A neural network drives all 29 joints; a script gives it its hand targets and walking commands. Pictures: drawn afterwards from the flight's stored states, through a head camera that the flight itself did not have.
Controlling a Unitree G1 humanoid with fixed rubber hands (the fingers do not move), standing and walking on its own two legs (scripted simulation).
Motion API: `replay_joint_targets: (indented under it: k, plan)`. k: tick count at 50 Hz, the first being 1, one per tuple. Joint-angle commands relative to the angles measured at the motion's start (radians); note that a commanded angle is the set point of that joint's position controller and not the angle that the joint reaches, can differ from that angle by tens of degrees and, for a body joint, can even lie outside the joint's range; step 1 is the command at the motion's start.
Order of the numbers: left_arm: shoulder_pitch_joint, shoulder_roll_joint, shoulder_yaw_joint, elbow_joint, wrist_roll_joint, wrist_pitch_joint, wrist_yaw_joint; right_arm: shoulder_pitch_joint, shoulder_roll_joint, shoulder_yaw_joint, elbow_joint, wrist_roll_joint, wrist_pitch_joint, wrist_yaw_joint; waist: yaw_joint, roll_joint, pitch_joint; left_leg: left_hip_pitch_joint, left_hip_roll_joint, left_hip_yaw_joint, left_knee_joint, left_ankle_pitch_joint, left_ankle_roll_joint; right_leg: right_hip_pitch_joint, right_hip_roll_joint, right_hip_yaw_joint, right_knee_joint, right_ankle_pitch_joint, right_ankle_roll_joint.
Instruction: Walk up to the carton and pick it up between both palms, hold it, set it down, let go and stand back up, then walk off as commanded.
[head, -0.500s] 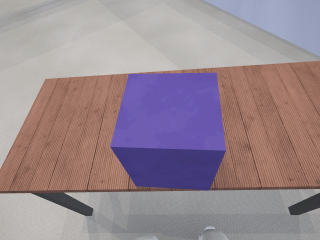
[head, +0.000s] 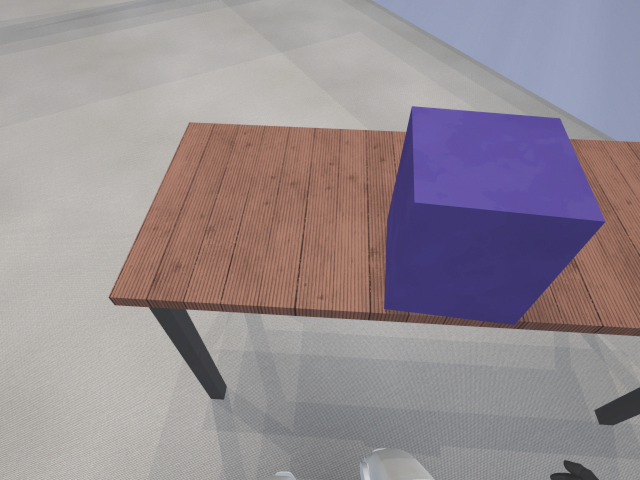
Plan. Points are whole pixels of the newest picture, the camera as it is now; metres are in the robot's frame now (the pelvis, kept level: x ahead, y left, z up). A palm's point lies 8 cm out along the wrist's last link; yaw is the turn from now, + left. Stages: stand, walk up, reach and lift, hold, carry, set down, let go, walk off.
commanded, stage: walk up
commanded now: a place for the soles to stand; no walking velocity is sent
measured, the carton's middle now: (465, 220) +0.48 -0.23 +0.02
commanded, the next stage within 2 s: none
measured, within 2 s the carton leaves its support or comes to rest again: neither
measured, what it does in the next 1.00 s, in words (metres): steps on the spot: right foot, then right foot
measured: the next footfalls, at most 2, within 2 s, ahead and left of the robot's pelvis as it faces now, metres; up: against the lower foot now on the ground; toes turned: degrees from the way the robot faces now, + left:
right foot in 0.36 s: +0.06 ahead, -0.08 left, +0.00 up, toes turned -2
right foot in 0.90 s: +0.11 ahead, -0.15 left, +0.00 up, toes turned -5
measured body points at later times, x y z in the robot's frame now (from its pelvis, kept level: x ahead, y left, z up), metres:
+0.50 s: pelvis +0.00 +0.01 +0.02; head -0.02 +0.00 +0.47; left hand +0.05 +0.35 -0.08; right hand +0.08 -0.31 -0.09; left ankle +0.01 +0.10 -0.68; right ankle +0.02 -0.08 -0.71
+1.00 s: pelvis +0.06 -0.02 +0.01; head +0.08 -0.02 +0.46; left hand +0.15 +0.28 -0.11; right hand +0.08 -0.35 -0.10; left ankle +0.03 +0.14 -0.70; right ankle +0.07 -0.15 -0.71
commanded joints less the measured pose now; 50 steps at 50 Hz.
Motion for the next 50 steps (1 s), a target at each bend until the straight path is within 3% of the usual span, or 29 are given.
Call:
replay_joint_targets:
  k: [1,2,4,6,9,12,13,14,15,18,19,20,21,23,25,28,29,31,32,33,34,37,39,42,44,45,46,48,50]
  plan:
    - [0.059,0.236,0.036,-0.040,0.013,-0.035,-0.024,0.047,-0.237,-0.042,-0.055,0.039,-0.067,-0.049,-0.037,0.005,-0.158,0.301,0.335,-0.607,-0.442,-0.462,0.060,-0.204,-0.045,0.169,-0.123,0.000,0.010]
    - [0.044,0.227,0.033,-0.027,0.019,-0.038,-0.035,0.052,-0.227,-0.036,-0.031,0.048,-0.078,-0.057,-0.038,-0.061,-0.131,0.293,0.355,-0.594,-0.455,-0.460,0.059,-0.210,-0.038,0.181,-0.117,0.013,0.002]
    - [0.081,0.232,0.031,-0.008,0.017,-0.035,-0.054,0.053,-0.243,-0.039,-0.022,0.054,-0.088,-0.066,-0.023,-0.017,-0.116,0.252,0.321,-0.548,-0.511,-0.468,-0.018,-0.159,-0.032,0.185,-0.127,0.056,-0.001]
    - [0.080,0.218,0.033,-0.005,0.022,-0.023,-0.067,0.034,-0.255,-0.036,-0.022,0.043,-0.104,-0.068,-0.023,0.037,-0.160,0.192,0.339,-0.520,-0.501,-0.483,0.004,-0.056,-0.040,0.158,-0.201,0.001,-0.015]
    - [0.203,0.247,0.052,0.027,0.013,-0.014,-0.079,-0.011,-0.260,-0.043,-0.019,0.040,-0.093,-0.062,0.019,0.121,-0.163,0.194,0.224,-0.368,-0.634,-0.419,-0.187,0.003,0.007,0.082,-0.210,0.042,-0.007]
    - [0.281,0.219,0.040,0.059,0.006,-0.001,-0.085,-0.074,-0.239,-0.045,-0.022,0.031,-0.084,-0.060,0.052,0.199,-0.181,0.185,0.131,-0.199,-0.674,-0.247,-0.288,0.116,0.006,-0.023,-0.330,0.009,0.004]
    - [0.259,0.210,0.035,0.042,0.001,0.006,-0.088,-0.067,-0.225,-0.041,-0.013,0.017,-0.082,-0.060,0.038,0.163,-0.218,0.257,0.167,-0.231,-0.606,-0.293,-0.177,0.120,0.001,-0.048,-0.411,-0.051,0.005]
    - [0.255,0.196,0.036,0.042,0.007,0.004,-0.087,-0.044,-0.228,-0.036,0.001,0.002,-0.080,-0.058,0.035,0.137,-0.261,0.299,0.195,-0.243,-0.588,-0.293,-0.136,0.141,-0.012,-0.053,-0.488,-0.060,-0.003]
    - [0.286,0.195,0.031,0.039,0.001,0.003,-0.088,-0.011,-0.233,-0.052,-0.008,0.006,-0.076,-0.051,0.033,0.153,-0.323,0.342,0.224,-0.229,-0.563,-0.302,-0.122,0.211,-0.011,-0.104,-0.615,-0.070,-0.031]
    - [0.263,0.161,0.016,0.052,0.017,-0.029,-0.064,-0.074,-0.173,-0.025,0.003,0.022,-0.055,-0.053,0.075,-0.029,-0.282,0.199,0.164,-0.075,-0.330,-0.197,-0.109,0.403,-0.028,-0.110,-1.000,0.180,-0.059]
    - [0.258,0.171,0.016,0.036,0.024,-0.034,-0.061,-0.039,-0.137,-0.012,0.005,0.042,-0.063,-0.052,0.094,-0.202,-0.289,0.001,0.118,-0.041,-0.090,-0.252,-0.105,0.517,-0.138,0.115,-0.987,0.168,-0.114]
    - [0.150,0.224,0.033,0.001,0.037,-0.041,-0.058,-0.005,-0.095,0.007,0.019,0.029,-0.064,-0.041,0.058,-0.291,-0.203,-0.212,-0.022,0.056,0.184,-0.206,-0.136,0.421,-0.364,0.559,-1.038,-0.255,-0.227]
    - [0.013,0.255,0.030,-0.059,0.033,-0.043,-0.050,0.022,-0.145,0.008,0.035,0.040,-0.064,-0.044,0.033,-0.153,-0.098,-0.133,0.051,-0.075,0.260,-0.159,-0.092,0.158,-0.452,0.647,-1.066,-0.438,-0.301]
    - [-0.143,0.203,-0.006,-0.095,0.024,-0.066,-0.049,0.061,-0.194,-0.002,0.068,0.060,-0.075,-0.030,-0.042,-0.134,-0.012,0.091,0.064,-0.140,0.266,-0.106,-0.052,-0.141,-0.366,0.542,-1.087,-0.402,-0.247]
    - [-0.093,0.236,0.006,-0.080,0.034,-0.072,-0.056,0.035,-0.198,-0.006,0.070,0.055,-0.075,-0.018,-0.043,-0.129,0.042,0.090,0.069,-0.088,0.245,-0.100,-0.037,-0.138,-0.319,0.494,-1.109,-0.375,-0.212]
    - [0.024,0.218,0.004,-0.088,0.031,-0.059,-0.092,0.059,-0.159,0.016,0.083,0.049,-0.131,-0.025,0.024,-0.247,-0.103,0.065,0.054,-0.006,-0.308,-0.159,-0.035,0.273,-0.203,0.316,-0.897,-0.099,-0.196]
    - [0.027,0.205,-0.006,-0.094,0.021,-0.045,-0.106,0.073,-0.140,0.018,0.097,0.037,-0.148,-0.037,0.026,-0.142,-0.139,0.127,0.005,0.078,-0.458,-0.046,-0.038,0.333,-0.174,0.240,-0.806,0.036,-0.178]
    - [-0.006,0.124,-0.020,-0.124,0.010,-0.028,-0.114,0.200,-0.194,-0.012,0.135,0.036,-0.170,-0.073,-0.029,-0.092,-0.227,0.421,0.112,-0.081,-0.446,0.114,-0.042,0.114,-0.119,0.153,-0.552,0.185,-0.107]
    - [0.029,0.101,-0.035,-0.127,0.012,-0.023,-0.117,0.191,-0.286,-0.032,0.139,0.026,-0.166,-0.085,-0.023,0.055,-0.205,0.498,0.251,-0.317,-0.445,-0.065,0.018,-0.102,0.007,0.096,-0.405,-0.013,-0.064]
    - [-0.012,0.134,-0.026,-0.133,0.022,-0.017,-0.113,0.170,-0.362,-0.044,0.112,0.033,-0.164,-0.094,-0.026,0.093,-0.118,0.424,0.464,-0.623,-0.501,-0.253,0.132,-0.249,-0.003,0.078,-0.263,-0.086,-0.027]
    - [-0.041,0.216,0.006,-0.138,0.039,-0.014,-0.108,0.117,-0.345,-0.045,0.106,0.051,-0.164,-0.099,-0.028,-0.057,-0.037,0.329,0.561,-0.662,-0.497,-0.225,0.232,-0.254,-0.081,0.148,-0.211,-0.066,-0.017]
    - [-0.035,0.174,0.002,-0.125,0.022,-0.027,-0.125,0.084,-0.308,-0.031,0.097,0.044,-0.177,-0.107,0.010,-0.051,-0.013,0.330,0.424,-0.382,-0.377,0.181,0.189,-0.185,-0.125,0.146,-0.305,-0.001,-0.029]
    - [-0.033,0.146,0.008,-0.130,0.013,-0.033,-0.131,0.134,-0.270,-0.013,0.109,0.040,-0.177,-0.103,-0.022,0.066,-0.150,0.422,0.359,-0.204,-0.270,0.636,0.161,-0.099,-0.114,0.054,-0.385,0.012,-0.015]
    - [-0.076,0.115,-0.015,-0.135,0.002,-0.044,-0.123,0.109,-0.283,0.001,0.107,0.055,-0.159,-0.099,-0.015,0.112,-0.146,0.285,0.283,-0.115,-0.159,0.767,0.100,0.087,-0.081,-0.046,-0.596,0.144,-0.039]
    - [0.061,0.130,-0.008,-0.069,0.003,-0.063,-0.106,0.046,-0.223,0.016,0.078,0.061,-0.139,-0.086,0.034,0.097,-0.212,0.153,0.193,-0.035,-0.004,0.622,0.020,0.347,-0.068,-0.031,-0.755,0.487,-0.054]
    - [0.126,0.181,0.008,-0.032,0.004,-0.071,-0.092,0.039,-0.170,0.040,0.068,0.078,-0.137,-0.089,0.076,-0.056,-0.253,0.015,0.152,-0.015,0.087,0.381,-0.023,0.512,-0.139,0.090,-0.765,0.677,-0.085]
    - [0.079,0.232,0.017,-0.040,0.009,-0.075,-0.083,0.079,-0.115,0.056,0.057,0.080,-0.132,-0.086,0.032,-0.195,-0.251,-0.146,0.088,0.027,0.156,0.010,-0.060,0.575,-0.299,0.358,-0.790,0.717,-0.147]
    - [-0.036,0.243,0.009,-0.081,-0.004,-0.073,-0.082,0.076,-0.175,0.041,0.095,0.065,-0.117,-0.090,0.015,-0.111,-0.201,-0.024,0.113,-0.004,0.184,-0.292,-0.057,0.332,-0.399,0.441,-0.845,0.451,-0.256]
    - [-0.059,0.243,-0.004,-0.068,-0.007,-0.062,-0.084,0.044,-0.171,0.052,0.106,0.068,-0.133,-0.080,0.012,-0.107,-0.145,-0.014,0.117,-0.010,-0.017,-0.221,-0.054,0.293,-0.334,0.347,-0.800,0.444,-0.238]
